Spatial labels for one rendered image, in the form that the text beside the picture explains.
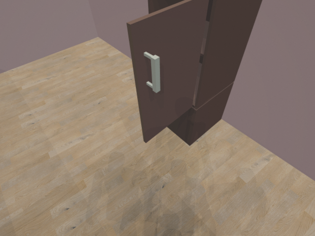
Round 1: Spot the cupboard door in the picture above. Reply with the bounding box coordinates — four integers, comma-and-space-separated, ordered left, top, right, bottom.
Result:
126, 0, 209, 143

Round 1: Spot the handle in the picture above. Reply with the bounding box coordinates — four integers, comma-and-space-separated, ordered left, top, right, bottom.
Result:
144, 52, 160, 93

